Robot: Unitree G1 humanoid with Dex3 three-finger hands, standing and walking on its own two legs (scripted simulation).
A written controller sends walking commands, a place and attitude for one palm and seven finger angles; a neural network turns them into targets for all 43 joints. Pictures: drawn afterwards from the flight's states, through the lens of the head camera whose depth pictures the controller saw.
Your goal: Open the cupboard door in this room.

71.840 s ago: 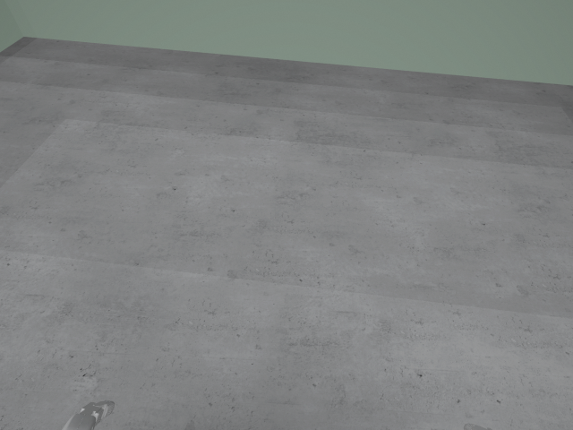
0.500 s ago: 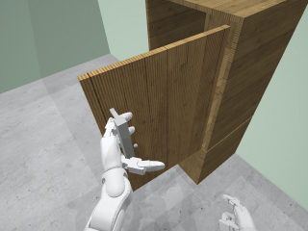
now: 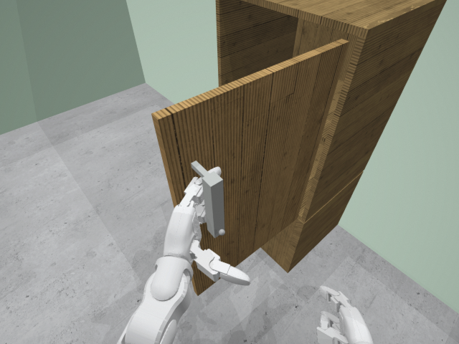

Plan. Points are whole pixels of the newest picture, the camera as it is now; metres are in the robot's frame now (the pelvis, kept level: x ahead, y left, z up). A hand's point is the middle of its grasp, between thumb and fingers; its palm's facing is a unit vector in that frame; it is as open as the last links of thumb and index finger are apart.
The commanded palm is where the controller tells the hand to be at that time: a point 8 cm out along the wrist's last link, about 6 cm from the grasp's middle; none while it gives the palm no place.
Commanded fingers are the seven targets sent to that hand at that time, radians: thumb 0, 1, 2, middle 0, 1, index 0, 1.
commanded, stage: slide the hand sideways off the handle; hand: left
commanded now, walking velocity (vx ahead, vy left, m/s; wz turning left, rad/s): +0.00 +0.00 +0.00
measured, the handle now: (207, 199) +0.33 +0.06 +0.10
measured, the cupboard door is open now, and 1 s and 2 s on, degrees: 88 86 86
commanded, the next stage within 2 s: draw the hand back to the body in 0.80 s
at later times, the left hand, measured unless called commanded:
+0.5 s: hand (192, 251) +0.24 +0.07 +0.10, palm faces -0.02 -1.00 -0.02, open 16.1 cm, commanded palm +0.20 +0.14 +0.10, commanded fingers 0.00 -0.50 0.30 -0.15 -0.30 -0.15 -0.30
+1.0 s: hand (160, 269) +0.21 +0.11 +0.10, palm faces +0.00 -1.00 -0.06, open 16.3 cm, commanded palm +0.17 +0.18 +0.11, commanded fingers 0.00 -0.50 0.30 -0.15 -0.30 -0.15 -0.30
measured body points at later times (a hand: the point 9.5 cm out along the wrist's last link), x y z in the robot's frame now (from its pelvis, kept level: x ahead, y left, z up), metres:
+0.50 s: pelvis +0.02 -0.01 +0.00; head +0.01 -0.03 +0.45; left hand +0.23 +0.13 +0.10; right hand +0.21 -0.21 -0.07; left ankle +0.02 +0.08 -0.72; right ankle +0.00 -0.09 -0.72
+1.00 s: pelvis +0.01 -0.04 -0.01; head +0.01 -0.06 +0.44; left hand +0.20 +0.17 +0.11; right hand +0.20 -0.26 -0.08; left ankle +0.02 +0.08 -0.72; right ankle +0.00 -0.09 -0.72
